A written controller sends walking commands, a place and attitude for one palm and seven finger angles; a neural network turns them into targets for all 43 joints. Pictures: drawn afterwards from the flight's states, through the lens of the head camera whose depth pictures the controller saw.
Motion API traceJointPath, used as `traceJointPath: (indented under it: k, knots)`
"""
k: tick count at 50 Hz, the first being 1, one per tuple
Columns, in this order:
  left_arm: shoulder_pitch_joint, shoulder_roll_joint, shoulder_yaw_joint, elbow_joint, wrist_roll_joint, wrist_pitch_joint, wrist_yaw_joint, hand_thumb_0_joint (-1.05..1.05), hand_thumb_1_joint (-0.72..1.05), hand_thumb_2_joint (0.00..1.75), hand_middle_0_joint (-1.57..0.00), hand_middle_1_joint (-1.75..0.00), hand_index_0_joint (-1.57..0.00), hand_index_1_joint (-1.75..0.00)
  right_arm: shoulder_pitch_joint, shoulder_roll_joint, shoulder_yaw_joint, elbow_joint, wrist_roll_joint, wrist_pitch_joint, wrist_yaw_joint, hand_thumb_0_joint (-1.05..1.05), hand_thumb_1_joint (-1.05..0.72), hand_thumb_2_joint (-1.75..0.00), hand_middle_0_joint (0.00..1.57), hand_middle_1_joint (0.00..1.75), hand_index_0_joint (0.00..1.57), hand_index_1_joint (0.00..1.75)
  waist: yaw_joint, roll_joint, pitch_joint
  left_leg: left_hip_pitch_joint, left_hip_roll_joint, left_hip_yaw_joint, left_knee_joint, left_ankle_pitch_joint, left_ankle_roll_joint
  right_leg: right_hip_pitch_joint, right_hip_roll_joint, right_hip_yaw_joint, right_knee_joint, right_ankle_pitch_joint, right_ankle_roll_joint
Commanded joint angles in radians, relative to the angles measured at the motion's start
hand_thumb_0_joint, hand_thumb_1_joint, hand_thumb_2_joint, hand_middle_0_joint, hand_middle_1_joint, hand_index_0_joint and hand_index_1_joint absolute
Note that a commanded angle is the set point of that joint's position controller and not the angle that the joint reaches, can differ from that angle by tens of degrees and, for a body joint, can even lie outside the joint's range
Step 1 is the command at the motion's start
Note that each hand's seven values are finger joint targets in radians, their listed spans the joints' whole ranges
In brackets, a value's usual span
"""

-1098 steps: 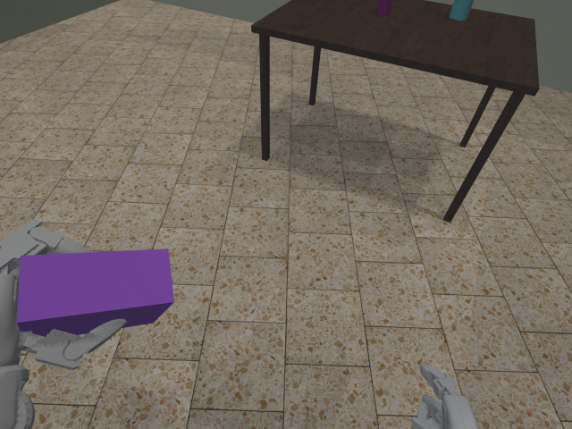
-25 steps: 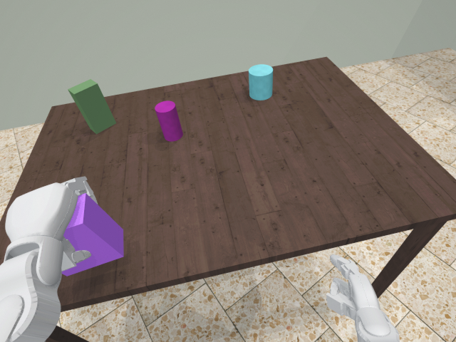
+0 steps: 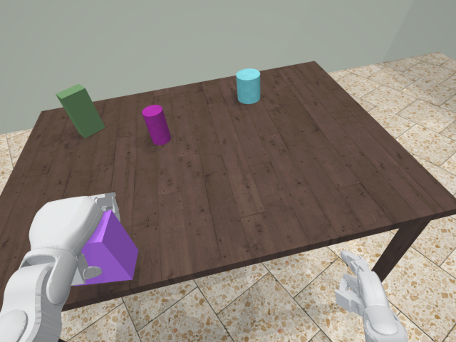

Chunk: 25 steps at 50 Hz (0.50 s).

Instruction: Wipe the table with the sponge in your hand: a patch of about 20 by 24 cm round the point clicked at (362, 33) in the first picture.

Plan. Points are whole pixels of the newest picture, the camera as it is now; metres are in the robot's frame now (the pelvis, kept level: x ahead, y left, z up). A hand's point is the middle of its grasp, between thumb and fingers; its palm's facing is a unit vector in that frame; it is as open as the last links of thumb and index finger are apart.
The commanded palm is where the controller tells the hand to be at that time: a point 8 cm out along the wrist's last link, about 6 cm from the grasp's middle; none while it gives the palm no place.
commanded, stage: move the sponge above the wiping area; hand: left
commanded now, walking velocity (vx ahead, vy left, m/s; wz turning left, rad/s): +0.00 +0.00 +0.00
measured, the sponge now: (97, 256) +0.21 +0.27 +0.06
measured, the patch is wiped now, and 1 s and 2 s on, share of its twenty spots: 0.00 0.00 0.00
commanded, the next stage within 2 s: none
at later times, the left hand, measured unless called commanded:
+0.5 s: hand (79, 227) +0.23 +0.29 +0.12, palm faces +0.12 -0.05 -0.99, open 9.7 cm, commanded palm +0.20 +0.29 +0.17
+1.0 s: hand (81, 223) +0.24 +0.30 +0.10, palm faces +0.11 -0.06 -0.99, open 9.7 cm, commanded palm +0.21 +0.28 +0.16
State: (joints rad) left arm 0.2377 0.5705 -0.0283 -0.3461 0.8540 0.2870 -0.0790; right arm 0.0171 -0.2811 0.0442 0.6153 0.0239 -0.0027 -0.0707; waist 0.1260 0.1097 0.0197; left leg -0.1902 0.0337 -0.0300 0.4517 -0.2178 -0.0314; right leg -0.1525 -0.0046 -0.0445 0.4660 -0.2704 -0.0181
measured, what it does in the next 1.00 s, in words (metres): stands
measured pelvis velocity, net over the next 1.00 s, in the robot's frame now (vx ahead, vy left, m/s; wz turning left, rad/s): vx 0.00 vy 0.01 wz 0.00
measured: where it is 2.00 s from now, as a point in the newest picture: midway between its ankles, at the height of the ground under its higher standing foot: outside the picture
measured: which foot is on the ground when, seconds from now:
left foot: down 0.00-1.00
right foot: down 0.00-1.00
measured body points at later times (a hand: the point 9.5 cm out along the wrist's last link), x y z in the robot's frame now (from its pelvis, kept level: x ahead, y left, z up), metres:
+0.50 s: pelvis +0.00 +0.01 +0.00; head -0.01 -0.02 +0.45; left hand +0.22 +0.29 +0.17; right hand +0.24 -0.18 -0.08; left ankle +0.02 +0.15 -0.74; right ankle -0.01 -0.11 -0.74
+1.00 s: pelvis +0.00 +0.01 +0.00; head -0.01 -0.02 +0.45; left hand +0.23 +0.30 +0.16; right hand +0.26 -0.18 -0.07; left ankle +0.02 +0.15 -0.74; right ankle -0.01 -0.11 -0.74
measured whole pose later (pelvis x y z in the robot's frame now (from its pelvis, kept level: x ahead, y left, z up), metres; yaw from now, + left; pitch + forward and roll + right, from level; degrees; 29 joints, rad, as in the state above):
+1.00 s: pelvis +0.00 +0.01 +0.00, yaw +0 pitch -2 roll +0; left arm 0.09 0.48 -0.05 -0.15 0.92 0.38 0.06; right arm 0.01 -0.24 0.05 0.66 0.04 0.02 -0.05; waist 0.13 0.09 0.01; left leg -0.18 0.02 -0.02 0.43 -0.21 -0.02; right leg -0.14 -0.01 -0.04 0.43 -0.25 0.00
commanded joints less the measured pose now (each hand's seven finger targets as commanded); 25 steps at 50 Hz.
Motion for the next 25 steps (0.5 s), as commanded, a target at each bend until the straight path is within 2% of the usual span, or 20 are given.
traceJointPath:
  k: [1, 2, 3, 6, 7, 8, 11, 12, 13, 14, 15, 16, 17, 18, 19, 20, 21, 22, 23, 25]
  knots:
    - [-0.178, 0.291, 0.332, -0.154, 0.027, -0.016, 0.144, 0.00, 0.10, 1.30, -1.20, -1.60, -1.20, -1.60, -0.145, -0.062, -0.050, -0.153, 0.000, -0.038, 0.001, 0.00, -0.90, -0.90, 0.20, 0.30, 0.20, 0.30, 0.016, -0.041, -0.212, 0.099, -0.053, 0.015, -0.002, 0.276, 0.057, 0.051, -0.005, 0.093, -0.088, 0.284, -0.039]
    - [-0.165, 0.314, 0.375, -0.126, 0.010, 0.006, 0.158, 0.00, 0.10, 1.30, -1.20, -1.60, -1.20, -1.60, -0.179, -0.071, -0.050, -0.144, 0.006, -0.039, 0.008, 0.00, -0.90, -0.90, 0.20, 0.30, 0.20, 0.30, 0.025, -0.026, -0.181, 0.090, -0.055, 0.006, -0.007, 0.258, 0.051, 0.042, 0.010, 0.130, -0.098, 0.267, -0.051]
    - [-0.196, 0.253, 0.317, -0.094, -0.007, 0.024, 0.161, 0.00, 0.10, 1.30, -1.20, -1.60, -1.20, -1.60, -0.170, -0.075, -0.049, -0.142, 0.008, -0.028, 0.012, 0.00, -0.90, -0.90, 0.20, 0.30, 0.20, 0.30, 0.013, -0.026, -0.177, 0.071, -0.050, 0.019, -0.014, 0.252, 0.050, 0.042, -0.004, 0.088, -0.094, 0.267, -0.039]
    - [-0.133, 0.227, 0.275, -0.025, -0.048, 0.083, 0.137, 0.00, 0.10, 1.30, -1.20, -1.60, -1.20, -1.60, -0.187, -0.089, -0.050, -0.145, 0.023, -0.022, 0.012, 0.00, -0.90, -0.90, 0.20, 0.30, 0.20, 0.30, 0.003, -0.057, -0.113, 0.025, -0.050, 0.025, -0.029, 0.202, 0.050, 0.030, -0.014, 0.078, -0.092, 0.242, -0.016]
    - [-0.105, 0.225, 0.276, -0.009, -0.049, 0.103, 0.120, 0.00, 0.10, 1.30, -1.20, -1.60, -1.20, -1.60, -0.233, -0.091, -0.043, -0.151, 0.028, -0.030, 0.012, 0.00, -0.90, -0.90, 0.20, 0.30, 0.20, 0.30, 0.008, -0.059, -0.078, 0.018, -0.056, 0.023, -0.031, 0.182, 0.052, 0.010, -0.003, 0.101, -0.099, 0.215, -0.023]
    - [-0.123, 0.199, 0.215, -0.022, -0.052, 0.117, 0.091, 0.00, 0.10, 1.30, -1.20, -1.60, -1.20, -1.60, -0.216, -0.101, -0.038, -0.158, 0.025, -0.028, 0.010, 0.00, -0.90, -0.90, 0.20, 0.30, 0.20, 0.30, -0.001, -0.065, -0.103, 0.013, -0.055, 0.026, -0.032, 0.174, 0.059, 0.018, -0.016, 0.065, -0.089, 0.218, -0.011]
    - [-0.153, 0.177, 0.136, -0.091, -0.048, 0.092, 0.033, 0.00, 0.10, 1.30, -1.20, -1.60, -1.20, -1.60, -0.206, -0.092, -0.038, -0.181, 0.029, -0.045, -0.007, 0.00, -0.90, -0.90, 0.20, 0.30, 0.20, 0.30, -0.029, -0.086, -0.120, 0.036, -0.061, 0.021, -0.029, 0.144, 0.072, 0.004, -0.019, 0.060, -0.089, 0.186, 0.000]
    - [-0.168, 0.189, 0.148, -0.115, -0.040, 0.072, 0.024, 0.00, 0.10, 1.30, -1.20, -1.60, -1.20, -1.60, -0.240, -0.079, -0.028, -0.188, 0.028, -0.063, -0.011, 0.00, -0.90, -0.90, 0.20, 0.30, 0.20, 0.30, -0.027, -0.097, -0.121, 0.052, -0.061, 0.014, -0.024, 0.125, 0.074, -0.013, -0.004, 0.083, -0.102, 0.143, -0.008]
    - [-0.219, 0.228, 0.158, -0.131, -0.016, 0.042, 0.016, 0.00, 0.10, 1.30, -1.20, -1.60, -1.20, -1.60, -0.195, -0.087, -0.029, -0.182, 0.015, -0.068, -0.017, 0.00, -0.90, -0.90, 0.20, 0.30, 0.20, 0.30, -0.025, -0.091, -0.160, 0.058, -0.063, 0.014, -0.020, 0.127, 0.079, -0.012, -0.012, 0.052, -0.096, 0.135, -0.002]
    - [-0.250, 0.217, 0.148, -0.164, -0.008, 0.003, 0.019, 0.00, 0.10, 1.30, -1.20, -1.60, -1.20, -1.60, -0.183, -0.076, -0.032, -0.183, 0.014, -0.076, -0.021, 0.00, -0.90, -0.90, 0.20, 0.30, 0.20, 0.30, -0.034, -0.086, -0.174, 0.082, -0.061, 0.015, -0.019, 0.134, 0.080, -0.014, -0.011, 0.050, -0.100, 0.130, -0.002]
    - [-0.279, 0.263, 0.192, -0.175, 0.007, -0.033, 0.031, 0.00, 0.10, 1.30, -1.20, -1.60, -1.20, -1.60, -0.165, -0.081, -0.038, -0.174, 0.002, -0.079, -0.026, 0.00, -0.90, -0.90, 0.20, 0.30, 0.20, 0.30, -0.024, -0.071, -0.201, 0.099, -0.061, 0.006, -0.020, 0.142, 0.078, -0.010, -0.008, 0.042, -0.105, 0.128, -0.007]
    - [-0.304, 0.265, 0.204, -0.202, 0.025, -0.069, 0.051, 0.00, 0.10, 1.30, -1.20, -1.60, -1.20, -1.60, -0.154, -0.071, -0.041, -0.170, -0.003, -0.085, -0.031, 0.00, -0.90, -0.90, 0.20, 0.30, 0.20, 0.30, -0.021, -0.061, -0.228, 0.121, -0.059, 0.006, -0.019, 0.157, 0.076, -0.003, -0.005, 0.042, -0.103, 0.127, -0.011]
    - [-0.320, 0.305, 0.254, -0.250, 0.040, -0.095, 0.081, 0.00, 0.10, 1.30, -1.20, -1.60, -1.20, -1.60, -0.185, -0.061, -0.037, -0.171, -0.005, -0.100, -0.033, 0.00, -0.90, -0.90, 0.20, 0.30, 0.20, 0.30, -0.006, -0.012, -0.233, 0.142, -0.057, -0.005, -0.023, 0.157, 0.073, -0.007, 0.013, 0.075, -0.109, 0.111, -0.030]
    - [-0.312, 0.292, 0.258, -0.236, 0.062, -0.116, 0.113, 0.00, 0.10, 1.30, -1.20, -1.60, -1.20, -1.60, -0.136, -0.059, -0.041, -0.163, -0.020, -0.101, -0.038, 0.00, -0.90, -0.90, 0.20, 0.30, 0.20, 0.30, 0.000, -0.003, -0.278, 0.150, -0.059, 0.004, -0.016, 0.201, 0.074, 0.011, 0.007, 0.034, -0.094, 0.138, -0.034]
    - [-0.278, 0.278, 0.271, -0.186, 0.066, -0.127, 0.145, 0.00, 0.10, 1.30, -1.20, -1.60, -1.20, -1.60, -0.123, -0.056, -0.050, -0.146, -0.016, -0.100, -0.036, 0.00, -0.90, -0.90, 0.20, 0.30, 0.20, 0.30, -0.001, -0.015, -0.256, 0.148, -0.052, 0.002, -0.014, 0.224, 0.066, 0.001, 0.010, 0.046, -0.099, 0.159, -0.036]
    - [-0.281, 0.282, 0.294, -0.128, 0.073, -0.120, 0.169, 0.00, 0.10, 1.30, -1.20, -1.60, -1.20, -1.60, -0.115, -0.072, -0.057, -0.126, -0.020, -0.087, -0.030, 0.00, -0.90, -0.90, 0.20, 0.30, 0.20, 0.30, 0.000, 0.007, -0.237, 0.130, -0.050, -0.006, -0.022, 0.235, 0.057, 0.000, 0.012, 0.046, -0.103, 0.170, -0.045]
    - [-0.285, 0.238, 0.270, -0.089, 0.067, -0.102, 0.188, 0.00, 0.10, 1.30, -1.20, -1.60, -1.20, -1.60, -0.114, -0.061, -0.061, -0.123, -0.010, -0.079, -0.022, 0.00, -0.90, -0.90, 0.20, 0.30, 0.20, 0.30, -0.001, 0.002, -0.209, 0.112, -0.044, -0.001, -0.030, 0.229, 0.052, -0.001, 0.009, 0.045, -0.104, 0.171, -0.043]
    - [-0.283, 0.277, 0.327, -0.042, 0.063, -0.065, 0.207, 0.00, 0.10, 1.30, -1.20, -1.60, -1.20, -1.60, -0.149, -0.069, -0.061, -0.112, -0.002, -0.074, -0.013, 0.00, -0.90, -0.90, 0.20, 0.30, 0.20, 0.30, 0.012, 0.011, -0.183, 0.098, -0.046, -0.006, -0.045, 0.206, 0.047, 0.001, 0.023, 0.083, -0.112, 0.149, -0.057]
    - [-0.316, 0.197, 0.253, -0.023, 0.050, -0.034, 0.214, 0.00, 0.10, 1.30, -1.20, -1.60, -1.20, -1.60, -0.155, -0.068, -0.056, -0.114, -0.001, -0.059, -0.007, 0.00, -0.90, -0.90, 0.20, 0.30, 0.20, 0.30, 0.008, 0.019, -0.195, 0.078, -0.043, 0.009, -0.055, 0.203, 0.046, 0.013, 0.008, 0.035, -0.106, 0.151, -0.048]
    - [-0.300, 0.164, 0.221, 0.015, 0.025, 0.024, 0.217, 0.00, 0.10, 1.30, -1.20, -1.60, -1.20, -1.60, -0.180, -0.074, -0.056, -0.116, 0.010, -0.050, 0.005, 0.00, -0.90, -0.90, 0.20, 0.30, 0.20, 0.30, 0.012, 0.014, -0.185, 0.055, -0.038, 0.009, -0.068, 0.203, 0.036, 0.020, 0.001, 0.023, -0.097, 0.161, -0.038]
